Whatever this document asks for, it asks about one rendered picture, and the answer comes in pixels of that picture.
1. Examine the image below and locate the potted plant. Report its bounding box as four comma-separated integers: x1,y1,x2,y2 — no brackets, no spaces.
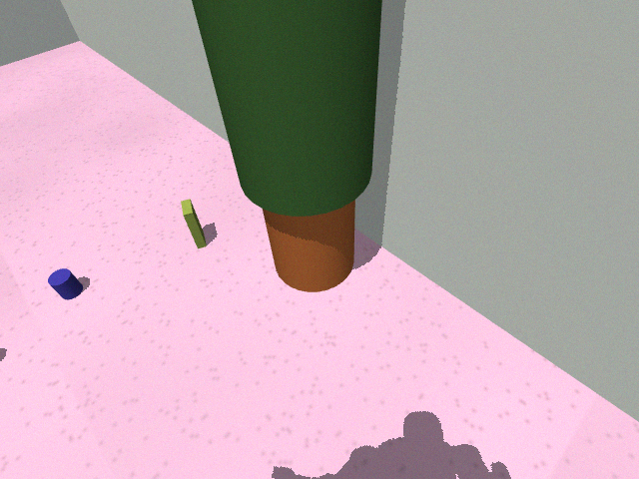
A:
192,0,382,292

